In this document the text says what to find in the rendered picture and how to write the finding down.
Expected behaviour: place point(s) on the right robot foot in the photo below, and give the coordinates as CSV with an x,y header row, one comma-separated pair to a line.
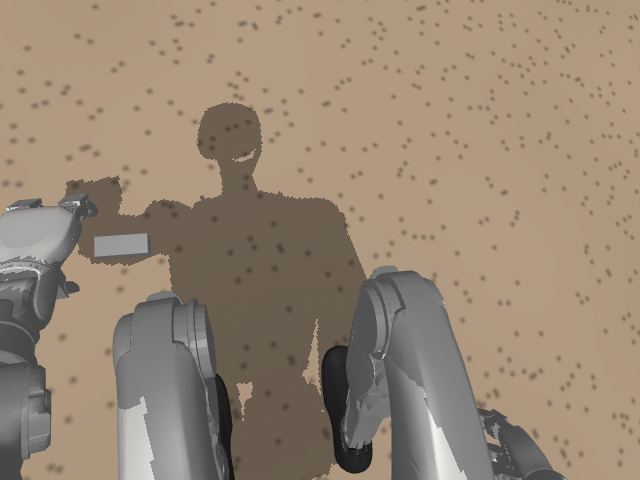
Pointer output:
x,y
335,389

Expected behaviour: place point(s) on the left robot arm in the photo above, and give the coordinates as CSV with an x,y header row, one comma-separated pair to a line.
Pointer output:
x,y
28,292

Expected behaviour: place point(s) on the left robot hand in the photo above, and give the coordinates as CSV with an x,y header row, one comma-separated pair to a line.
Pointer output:
x,y
45,235

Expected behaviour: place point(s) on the right robot hand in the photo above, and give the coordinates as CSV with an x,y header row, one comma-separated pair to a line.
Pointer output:
x,y
519,455

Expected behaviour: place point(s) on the left robot foot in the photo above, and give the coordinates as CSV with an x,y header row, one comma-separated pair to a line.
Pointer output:
x,y
225,427

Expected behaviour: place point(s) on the small box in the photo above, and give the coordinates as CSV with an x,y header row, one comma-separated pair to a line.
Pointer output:
x,y
122,246

